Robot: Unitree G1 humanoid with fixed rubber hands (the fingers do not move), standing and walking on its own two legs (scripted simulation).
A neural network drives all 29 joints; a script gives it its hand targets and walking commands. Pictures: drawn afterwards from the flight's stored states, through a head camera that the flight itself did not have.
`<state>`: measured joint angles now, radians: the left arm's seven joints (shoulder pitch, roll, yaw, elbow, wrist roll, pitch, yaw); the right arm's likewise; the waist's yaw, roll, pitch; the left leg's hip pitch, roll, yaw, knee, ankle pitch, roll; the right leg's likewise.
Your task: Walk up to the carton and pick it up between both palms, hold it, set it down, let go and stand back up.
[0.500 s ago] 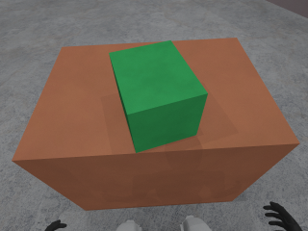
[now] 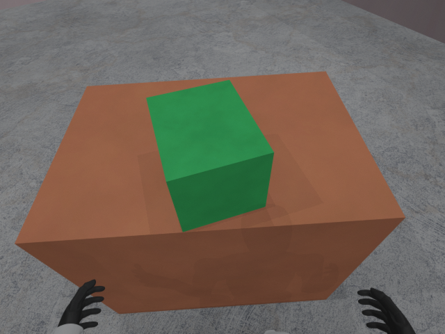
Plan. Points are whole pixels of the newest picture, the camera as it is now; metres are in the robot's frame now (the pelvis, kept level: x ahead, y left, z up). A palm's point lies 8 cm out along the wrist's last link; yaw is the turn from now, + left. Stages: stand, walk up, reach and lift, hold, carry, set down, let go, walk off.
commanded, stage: reach and lift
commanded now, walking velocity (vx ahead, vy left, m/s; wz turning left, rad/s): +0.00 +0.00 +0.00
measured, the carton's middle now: (206, 153) +0.50 +0.05 +0.02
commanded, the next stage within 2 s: none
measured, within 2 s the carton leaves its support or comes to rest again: neither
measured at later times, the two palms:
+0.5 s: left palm (86, 306) +0.20 +0.25 -0.03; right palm (373, 309) +0.18 -0.22 -0.02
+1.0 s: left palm (108, 272) +0.24 +0.21 +0.02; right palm (375, 268) +0.23 -0.23 +0.01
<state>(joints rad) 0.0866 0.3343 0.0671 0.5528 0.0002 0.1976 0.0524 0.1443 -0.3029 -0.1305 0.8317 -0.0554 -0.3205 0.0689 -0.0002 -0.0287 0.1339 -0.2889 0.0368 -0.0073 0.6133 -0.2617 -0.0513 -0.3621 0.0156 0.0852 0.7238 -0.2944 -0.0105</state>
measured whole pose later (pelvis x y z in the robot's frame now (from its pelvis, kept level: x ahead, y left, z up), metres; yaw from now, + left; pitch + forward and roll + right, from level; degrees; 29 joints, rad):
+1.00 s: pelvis +0.03 +0.01 +0.02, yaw +0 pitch -1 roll +2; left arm 0.23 0.14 -0.05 0.12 0.00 0.01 0.21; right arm 0.22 -0.33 0.00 0.31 0.25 -0.23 0.15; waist 0.00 -0.02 0.09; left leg -0.17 0.04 0.00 0.36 -0.16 -0.06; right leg -0.25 0.00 0.09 0.49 -0.21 0.00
